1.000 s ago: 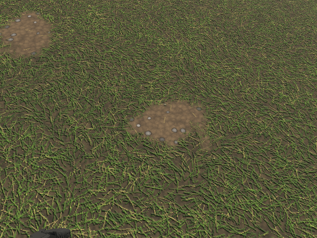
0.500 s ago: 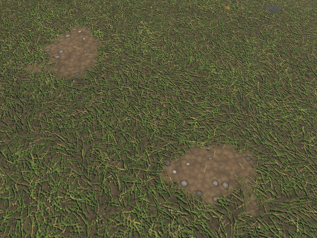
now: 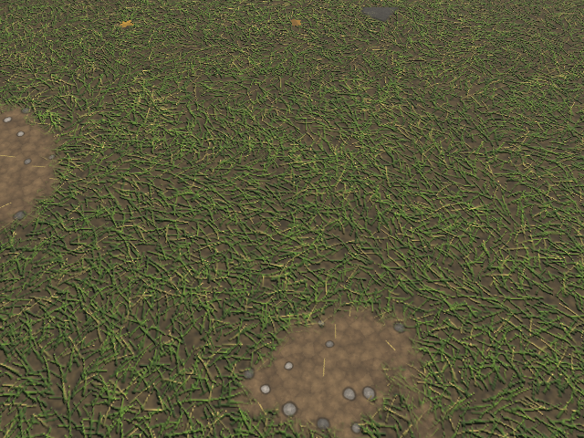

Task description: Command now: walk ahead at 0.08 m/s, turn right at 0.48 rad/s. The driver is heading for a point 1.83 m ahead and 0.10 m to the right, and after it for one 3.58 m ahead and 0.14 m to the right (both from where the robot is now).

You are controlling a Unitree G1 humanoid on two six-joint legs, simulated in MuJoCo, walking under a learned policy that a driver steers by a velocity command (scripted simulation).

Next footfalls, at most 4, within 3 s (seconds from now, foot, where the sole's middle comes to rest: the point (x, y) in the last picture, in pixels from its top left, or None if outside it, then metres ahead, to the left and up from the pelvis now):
0.12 right None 0.09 -0.13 -0.78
0.56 left None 0.13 0.10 -0.78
2.50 left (306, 404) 0.53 0.00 -0.78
2.92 right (409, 408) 0.52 -0.23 -0.78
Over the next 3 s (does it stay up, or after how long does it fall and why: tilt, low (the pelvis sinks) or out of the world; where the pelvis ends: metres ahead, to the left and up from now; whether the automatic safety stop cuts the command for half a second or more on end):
stays up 0.48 -0.09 -0.01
